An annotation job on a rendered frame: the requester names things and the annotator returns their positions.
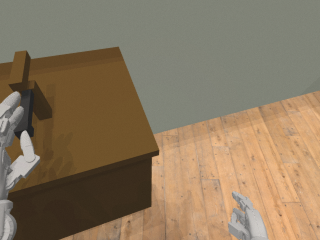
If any robot left forearm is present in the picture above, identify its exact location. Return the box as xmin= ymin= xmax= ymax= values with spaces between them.
xmin=0 ymin=199 xmax=17 ymax=240

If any robot left hand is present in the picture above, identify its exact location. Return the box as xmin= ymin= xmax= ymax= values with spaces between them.
xmin=0 ymin=91 xmax=40 ymax=200

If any robot right hand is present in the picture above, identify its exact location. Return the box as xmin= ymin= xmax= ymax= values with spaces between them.
xmin=228 ymin=191 xmax=269 ymax=240

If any tap lever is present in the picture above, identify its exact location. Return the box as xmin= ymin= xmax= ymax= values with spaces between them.
xmin=14 ymin=89 xmax=34 ymax=140

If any counter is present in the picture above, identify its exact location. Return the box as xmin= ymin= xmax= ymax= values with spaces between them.
xmin=0 ymin=46 xmax=160 ymax=240

